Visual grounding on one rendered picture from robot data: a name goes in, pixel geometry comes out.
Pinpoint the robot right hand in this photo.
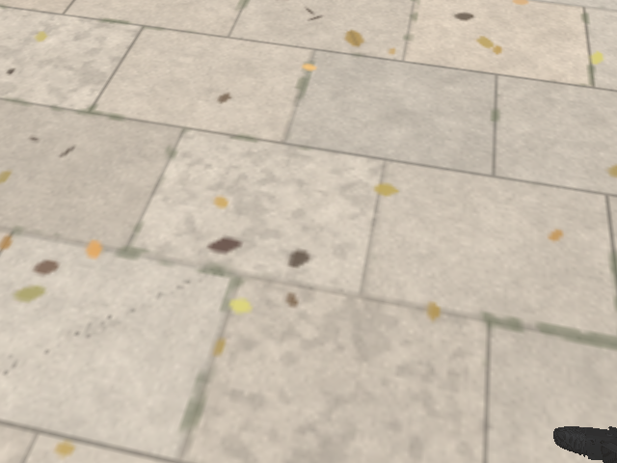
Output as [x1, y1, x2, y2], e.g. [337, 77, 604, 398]
[553, 426, 617, 463]

